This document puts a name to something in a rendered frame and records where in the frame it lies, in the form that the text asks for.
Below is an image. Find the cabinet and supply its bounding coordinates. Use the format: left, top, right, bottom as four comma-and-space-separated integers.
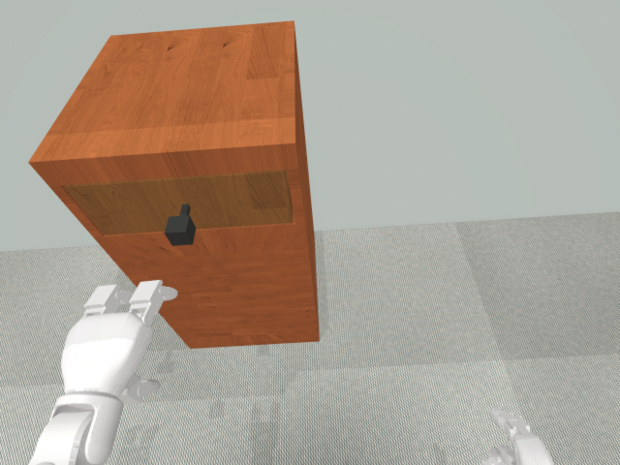
28, 20, 320, 349

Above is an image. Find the handle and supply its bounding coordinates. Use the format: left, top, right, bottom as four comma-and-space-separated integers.
165, 204, 196, 246

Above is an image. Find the right robot hand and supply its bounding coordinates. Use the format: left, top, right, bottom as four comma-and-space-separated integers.
481, 408, 554, 465

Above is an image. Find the left robot hand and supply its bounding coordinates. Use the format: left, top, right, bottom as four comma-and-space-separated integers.
61, 280, 178, 405

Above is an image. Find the robot left forearm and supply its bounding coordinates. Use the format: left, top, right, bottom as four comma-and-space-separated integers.
28, 391, 123, 465

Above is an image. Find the drawer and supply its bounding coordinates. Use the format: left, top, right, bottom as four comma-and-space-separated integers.
65, 170, 293, 235

